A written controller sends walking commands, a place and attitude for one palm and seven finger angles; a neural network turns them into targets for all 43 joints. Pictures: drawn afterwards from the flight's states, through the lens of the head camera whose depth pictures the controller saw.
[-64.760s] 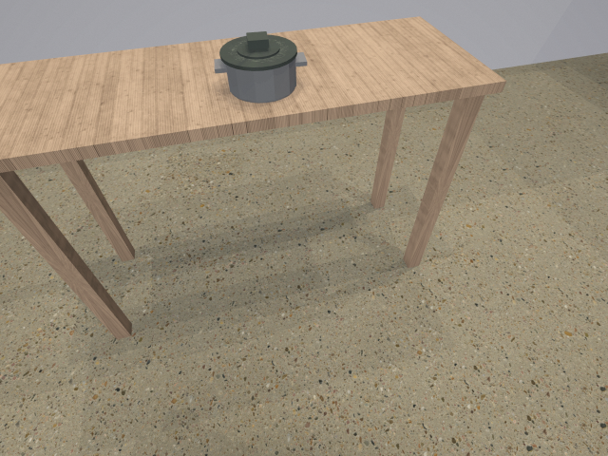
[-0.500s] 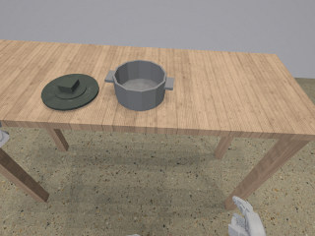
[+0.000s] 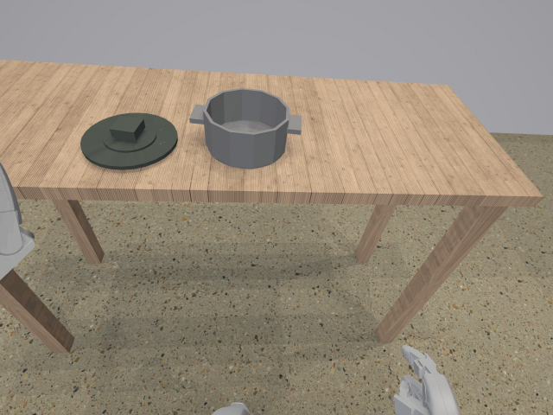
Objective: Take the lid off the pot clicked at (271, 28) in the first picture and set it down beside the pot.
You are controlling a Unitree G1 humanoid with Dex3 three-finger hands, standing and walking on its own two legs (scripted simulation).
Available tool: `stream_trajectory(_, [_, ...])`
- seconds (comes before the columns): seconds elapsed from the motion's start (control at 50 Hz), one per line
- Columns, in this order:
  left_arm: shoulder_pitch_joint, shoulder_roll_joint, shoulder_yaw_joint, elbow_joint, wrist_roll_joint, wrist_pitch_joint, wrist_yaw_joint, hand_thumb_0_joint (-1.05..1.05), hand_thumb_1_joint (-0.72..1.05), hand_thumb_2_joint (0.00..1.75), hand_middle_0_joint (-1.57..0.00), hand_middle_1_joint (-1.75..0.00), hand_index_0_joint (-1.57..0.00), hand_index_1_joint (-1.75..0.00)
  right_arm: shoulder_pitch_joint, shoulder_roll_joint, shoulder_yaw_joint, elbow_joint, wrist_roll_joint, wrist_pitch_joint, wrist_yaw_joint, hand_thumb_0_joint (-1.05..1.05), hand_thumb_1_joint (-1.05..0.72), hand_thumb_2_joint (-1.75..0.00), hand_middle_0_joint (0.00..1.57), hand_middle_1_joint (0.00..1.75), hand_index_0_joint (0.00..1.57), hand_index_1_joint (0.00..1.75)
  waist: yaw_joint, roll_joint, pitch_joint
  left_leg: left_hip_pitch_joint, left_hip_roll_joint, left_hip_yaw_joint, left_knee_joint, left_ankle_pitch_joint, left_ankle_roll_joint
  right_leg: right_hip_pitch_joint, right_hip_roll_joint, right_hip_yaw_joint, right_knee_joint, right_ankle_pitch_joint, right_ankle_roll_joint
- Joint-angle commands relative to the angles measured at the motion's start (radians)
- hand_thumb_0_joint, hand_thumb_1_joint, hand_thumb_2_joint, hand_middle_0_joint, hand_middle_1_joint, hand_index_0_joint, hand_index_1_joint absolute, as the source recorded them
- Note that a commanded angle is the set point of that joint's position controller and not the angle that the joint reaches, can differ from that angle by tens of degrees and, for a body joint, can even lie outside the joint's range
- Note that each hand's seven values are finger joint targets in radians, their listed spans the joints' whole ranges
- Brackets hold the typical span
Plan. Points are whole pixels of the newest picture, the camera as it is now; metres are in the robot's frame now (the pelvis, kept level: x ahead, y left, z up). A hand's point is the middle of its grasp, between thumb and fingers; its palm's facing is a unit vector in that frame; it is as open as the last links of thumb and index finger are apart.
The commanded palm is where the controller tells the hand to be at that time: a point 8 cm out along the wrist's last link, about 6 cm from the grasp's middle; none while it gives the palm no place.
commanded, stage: step back with the hand held close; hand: left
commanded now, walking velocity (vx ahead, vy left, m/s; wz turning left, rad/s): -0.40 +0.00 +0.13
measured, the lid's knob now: (128, 128) +0.56 +0.34 +0.09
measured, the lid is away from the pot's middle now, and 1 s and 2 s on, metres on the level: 0.23 0.23 0.23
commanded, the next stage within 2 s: stop stepping back and stand still in 0.08 s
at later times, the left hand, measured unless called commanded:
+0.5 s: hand out of the picture -0.05 +0.31 +0.29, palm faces +0.61 -0.68 -0.40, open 7.5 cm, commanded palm -0.07 +0.34 +0.28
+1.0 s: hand out of the picture -0.06 +0.36 +0.31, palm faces +0.66 -0.65 -0.38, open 7.5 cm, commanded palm none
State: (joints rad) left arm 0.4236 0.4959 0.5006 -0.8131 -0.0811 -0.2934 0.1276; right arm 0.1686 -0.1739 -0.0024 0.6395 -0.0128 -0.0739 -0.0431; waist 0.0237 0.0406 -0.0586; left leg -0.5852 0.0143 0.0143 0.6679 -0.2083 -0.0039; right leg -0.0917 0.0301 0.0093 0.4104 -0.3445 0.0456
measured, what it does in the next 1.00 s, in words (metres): walks backwards: right foot, then left foot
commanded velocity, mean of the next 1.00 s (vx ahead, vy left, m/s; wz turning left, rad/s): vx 0.15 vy -0.07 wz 0.02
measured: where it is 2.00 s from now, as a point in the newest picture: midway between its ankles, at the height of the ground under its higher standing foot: outside the picture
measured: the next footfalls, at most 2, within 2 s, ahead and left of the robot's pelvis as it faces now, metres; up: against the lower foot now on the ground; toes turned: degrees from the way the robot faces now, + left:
right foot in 0.40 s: -0.13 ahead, -0.08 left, +0.00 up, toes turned -2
left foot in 0.58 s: -0.23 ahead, +0.25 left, +0.00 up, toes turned +1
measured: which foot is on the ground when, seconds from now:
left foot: down 0.00-0.36, up 0.38-0.56, down 0.58-0.82, up 0.84-1.00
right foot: down 0.00-0.06, up 0.08-0.38, down 0.40-0.56, up 0.58-0.82, down 0.84-1.00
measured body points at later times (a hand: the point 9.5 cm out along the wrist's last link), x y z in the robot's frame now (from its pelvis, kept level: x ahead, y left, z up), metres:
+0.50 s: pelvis -0.18 +0.05 -0.01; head -0.23 +0.11 +0.43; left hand -0.09 +0.35 +0.31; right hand +0.00 -0.17 -0.07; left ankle -0.20 +0.17 -0.62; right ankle -0.17 -0.07 -0.72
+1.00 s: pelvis -0.22 +0.09 +0.01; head -0.25 +0.09 +0.46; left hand -0.10 +0.39 +0.33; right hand -0.07 -0.15 -0.09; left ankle -0.23 +0.21 -0.68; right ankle -0.24 -0.02 -0.72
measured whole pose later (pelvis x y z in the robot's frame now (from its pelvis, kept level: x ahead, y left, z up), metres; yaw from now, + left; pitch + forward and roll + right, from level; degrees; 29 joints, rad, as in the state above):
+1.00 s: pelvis -0.22 +0.09 +0.01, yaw +5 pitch +0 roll -1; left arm 0.30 0.52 0.59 -0.61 -0.06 -0.27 0.14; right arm 0.26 -0.23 -0.04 0.72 0.03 -0.04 -0.03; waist 0.02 0.01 -0.07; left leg -0.46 0.04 0.04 0.96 -0.45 0.03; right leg -0.24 -0.02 -0.09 0.60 -0.37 -0.03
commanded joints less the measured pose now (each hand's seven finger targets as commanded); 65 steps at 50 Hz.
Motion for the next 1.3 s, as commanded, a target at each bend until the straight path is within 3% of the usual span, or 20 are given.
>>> stream_trajectory(0.0, [-0.223, 0.163, 0.082, -0.056, -0.018, -0.012, -0.004, 0.0, 0.9, 0.9, -0.2, -0.3, -0.2, -0.3, -0.094, -0.154, -0.054, -0.16, 0.035, -0.049, -0.041, 0.0, -0.9, -0.9, 0.2, 0.3, 0.2, 0.3, -0.091, -0.219, 0.043, 0.355, 0.028, -0.123, -0.047, 0.147, 0.001, -0.361, -0.128, -0.068, 0.029, 0.4, -0.085])
stream_trajectory(0.04, [-0.262, 0.133, 0.062, -0.024, -0.025, 0.011, -0.015, 0.0, 0.9, 0.9, -0.2, -0.3, -0.2, -0.3, -0.112, -0.189, -0.053, -0.172, 0.021, -0.057, -0.034, 0.0, -0.9, -0.9, 0.2, 0.3, 0.2, 0.3, -0.067, 0.249, 0.052, 0.3, 0.197, -0.392, -0.42, 0.463, 0.08, -0.3, 0.094, -0.04, 0.389, -0.038, -0.043])
stream_trajectory(0.14, [-0.124, 0.199, 0.151, -0.09, -0.029, 0.008, 0.003, 0.0, 0.9, 0.9, -0.2, -0.3, -0.2, -0.3, -0.097, -0.141, -0.061, -0.183, -0.01, -0.053, 0.011, 0.0, -0.9, -0.9, 0.2, 0.3, 0.2, 0.3, -0.016, 0.188, -0.114, 0.179, 0.214, -0.372, -0.634, -0.376, -0.026, -0.192, 0.113, 0.036, 0.605, -0.169, -0.077])
stream_trajectory(0.16, [0.13, -0.182, -0.347, 0.82, 0.079, 0.186, -0.121, 0.0, 0.9, 0.9, -0.2, -0.3, -0.2, -0.3, 0.117, -0.342, -0.092, 0.06, 0.019, -0.084, -0.026, 0.0, -0.9, -0.9, 0.2, 0.3, 0.2, 0.3, -0.159, 0.187, -0.031, 0.169, 0.164, -0.433, -0.251, 0.22, 0.044, -0.348, 0.003, 0.119, 0.7, -0.078, -0.036])
stream_trajectory(0.2, [-0.045, 0.312, 0.253, -0.355, -0.036, 0.04, 0.0, 0.0, 0.9, 0.9, -0.2, -0.3, -0.2, -0.3, -0.107, -0.153, -0.068, -0.253, 0.023, -0.065, 0.021, 0.0, -0.9, -0.9, 0.2, 0.3, 0.2, 0.3, -0.007, 0.257, -0.248, 0.278, 0.152, -0.214, -0.601, -0.428, -0.027, -0.193, 0.124, -0.065, 0.513, -0.154, -0.068])
stream_trajectory(0.28, [0.128, 0.285, 0.216, -0.557, -0.036, 0.077, 0.018, 0.0, 0.9, 0.9, -0.2, -0.3, -0.2, -0.3, -0.103, -0.107, -0.039, -0.258, 0.009, -0.071, 0.027, 0.0, -0.9, -0.9, 0.2, 0.3, 0.2, 0.3, 0.024, 0.427, -0.252, 0.122, 0.092, -0.178, -0.728, -0.501, -0.213, 0.049, 0.148, -0.116, 0.374, -0.187, -0.098])
stream_trajectory(0.34, [0.205, 0.303, 0.235, -0.491, -0.006, 0.054, 0.03, 0.0, 0.9, 0.9, -0.2, -0.3, -0.2, -0.3, 0.028, -0.104, -0.057, -0.151, 0.039, -0.06, 0.019, 0.0, -0.9, -0.9, 0.2, 0.3, 0.2, 0.3, 0.022, -0.298, -0.261, 0.349, -0.08, -0.057, 0.539, -0.296, -0.124, -0.237, -0.268, 0.112, -0.109, 0.04, -0.244])
stream_trajectory(0.4, [-0.302, 0.324, 0.263, 0.219, -0.036, 0.12, -0.029, 0.0, 0.9, 0.9, -0.2, -0.3, -0.2, -0.3, -0.034, -0.108, -0.045, -0.166, 0.052, 0.006, 0.053, 0.0, -0.9, -0.9, 0.2, 0.3, 0.2, 0.3, -0.127, -0.243, -0.066, 0.08, 0.023, -0.251, 1.217, -0.21, -0.006, -0.636, -0.432, 0.169, -0.101, -0.022, -0.27])
stream_trajectory(0.54, [-0.682, 0.028, -0.198, 0.217, 0.018, 0.06, -0.057, 0.0, 0.9, 0.9, -0.2, -0.3, -0.2, -0.3, -0.075, -0.146, -0.002, -0.167, 0.053, -0.078, -0.021, 0.0, -0.9, -0.9, 0.2, 0.3, 0.2, 0.3, -0.08, 0.599, 0.32, 0.376, 0.169, -0.314, -0.546, -0.531, 0.097, -0.67, 0.01, -0.135, 0.586, -0.272, -0.088])
stream_trajectory(0.6, [-0.441, 0.103, -0.067, 0.036, 0.0, 0.035, -0.05, 0.0, 0.9, 0.9, -0.2, -0.3, -0.2, -0.3, -0.023, -0.112, -0.068, -0.218, 0.06, -0.106, 0.033, 0.0, -0.9, -0.9, 0.2, 0.3, 0.2, 0.3, -0.051, 0.123, 0.054, 0.39, 0.331, -0.437, -0.381, -0.261, 0.233, -0.605, -0.051, 0.027, 0.855, -0.117, -0.055])
stream_trajectory(0.76, [0.063, 0.263, 0.216, -0.303, -0.008, -0.008, 0.028, 0.0, 0.9, 0.9, -0.2, -0.3, -0.2, -0.3, -0.077, -0.095, -0.02, -0.244, 0.015, -0.051, 0.027, 0.0, -0.9, -0.9, 0.2, 0.3, 0.2, 0.3, -0.007, 0.283, -0.109, 0.041, 0.145, -0.09, -0.223, -0.348, 0.085, 0.153, 0.035, -0.117, 0.139, -0.069, -0.069])
stream_trajectory(0.82, [-0.071, 0.22, 0.202, -0.131, -0.002, 0.013, 0.047, 0.0, 0.9, 0.9, -0.2, -0.3, -0.2, -0.3, -0.077, -0.082, -0.041, -0.182, 0.041, -0.041, 0.007, 0.0, -0.9, -0.9, 0.2, 0.3, 0.2, 0.3, -0.04, -0.18, -0.08, -0.168, -0.008, -0.008, 0.451, -0.369, 0.026, 0.17, -0.384, 0.594, -0.149, -0.062, -0.317])
stream_trajectory(0.94, [-0.18, 0.129, 0.138, 0.268, -0.01, 0.041, 0.023, 0.0, 0.9, 0.9, -0.2, -0.3, -0.2, -0.3, -0.068, -0.117, -0.039, -0.137, 0.056, -0.007, -0.015, 0.0, -0.9, -0.9, 0.2, 0.3, 0.2, 0.3, -0.058, -0.191, 0.103, 0.172, 0.073, -0.007, 0.199, -0.206, 0.043, -0.285, -0.29, 0.172, -0.096, -0.07, -0.237])
stream_trajectory(0.98, [-0.13, -0.249, -0.385, 0.86, 0.123, 0.298, -0.119, 0.0, 0.9, 0.9, -0.2, -0.3, -0.2, -0.3, 0.119, -0.171, -0.083, 0.032, 0.03, -0.009, 0.066, 0.0, -0.9, -0.9, 0.2, 0.3, 0.2, 0.3, -0.186, -0.013, 0.087, 0.422, 0.059, 0.049, 0.043, -0.093, 0.005, -0.582, -0.204, -0.161, 0.257, -0.135, -0.122])
stream_trajectory(1.02, [-0.119, -0.299, -0.377, 0.911, 0.123, 0.311, -0.14, 0.0, 0.9, 0.9, -0.2, -0.3, -0.2, -0.3, 0.223, -0.224, -0.086, 0.026, 0.004, 0.013, 0.055, 0.0, -0.9, -0.9, 0.2, 0.3, 0.2, 0.3, -0.159, 0.263, 0.106, 0.378, 0.277, -0.516, -0.339, -0.057, 0.16, -0.72, 0.002, -0.151, 0.766, -0.347, -0.027])
stream_trajectory(1.06, [-0.217, -0.208, -0.346, 0.974, 0.118, 0.289, -0.147, 0.0, 0.9, 0.9, -0.2, -0.3, -0.2, -0.3, 0.201, -0.347, -0.123, -0.017, -0.027, 0.016, 0.031, 0.0, -0.9, -0.9, 0.2, 0.3, 0.2, 0.3, -0.134, -0.128, 0.082, 0.306, 0.444, -0.824, -0.348, -0.013, 0.348, -0.7, -0.08, 0.12, 0.903, -0.265, -0.033])
stream_trajectory(1.16, [-0.056, -0.115, -0.368, 1.395, 0.118, 0.312, -0.153, 0.0, 0.9, 0.9, -0.2, -0.3, -0.2, -0.3, -0.048, -0.2, -0.06, -0.022, -0.05, 0.056, 0.011, 0.0, -0.9, -0.9, 0.2, 0.3, 0.2, 0.3, 0.096, -0.248, 0.066, -0.227, 0.003, -0.108, 0.098, -0.318, 0.034, -0.025, -0.125, 0.218, 0.138, -0.233, -0.069])
stream_trajectory(1.18, [-0.014, -0.009, -0.364, 1.447, 0.117, 0.295, -0.131, 0.0, 0.9, 0.9, -0.2, -0.3, -0.2, -0.3, -0.042, -0.139, -0.062, -0.026, -0.024, 0.059, 0.009, 0.0, -0.9, -0.9, 0.2, 0.3, 0.2, 0.3, 0.094, -0.46, 0.07, -0.292, -0.099, -0.019, 0.419, -0.453, -0.009, -0.069, -0.371, 0.661, -0.14, -0.216, -0.132])
stream_trajectory(1.22, [-0.216, -0.037, -0.417, 1.488, 0.1, 0.289, -0.118, 0.0, 0.9, 0.9, -0.2, -0.3, -0.2, -0.3, 0.09, -0.158, -0.069, 0.035, -0.016, 0.075, 0.027, 0.0, -0.9, -0.9, 0.2, 0.3, 0.2, 0.3, -0.052, 0.055, 0.08, -0.075, -0.018, -0.104, 0.486, -0.267, -0.009, -0.227, -0.338, 0.554, -0.17, -0.165, -0.161])
stream_trajectory(1.28, [-0.273, -0.174, -0.412, 1.589, 0.106, 0.267, -0.097, 0.0, 0.9, 0.9, -0.2, -0.3, -0.2, -0.3, 0.184, -0.141, -0.077, 0.12, -0.013, 0.081, 0.027, 0.0, -0.9, -0.9, 0.2, 0.3, 0.2, 0.3, -0.101, -0.13, 0.017, 0.011, 0.028, -0.089, 0.491, -0.214, -0.002, -0.247, -0.283, 0.484, -0.157, -0.122, -0.215])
